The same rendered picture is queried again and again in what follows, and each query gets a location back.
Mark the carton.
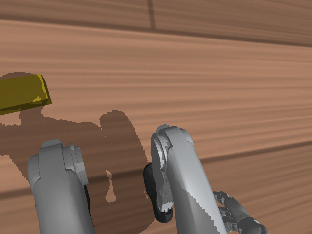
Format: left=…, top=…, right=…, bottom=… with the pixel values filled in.
left=0, top=74, right=52, bottom=115

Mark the left robot foot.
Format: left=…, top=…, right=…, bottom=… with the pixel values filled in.
left=84, top=185, right=91, bottom=215

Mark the right robot hand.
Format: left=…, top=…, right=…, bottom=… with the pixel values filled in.
left=213, top=191, right=250, bottom=232

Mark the right robot arm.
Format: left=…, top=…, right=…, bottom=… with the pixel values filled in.
left=237, top=217, right=269, bottom=234

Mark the right robot foot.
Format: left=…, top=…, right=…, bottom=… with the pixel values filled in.
left=143, top=163, right=173, bottom=223

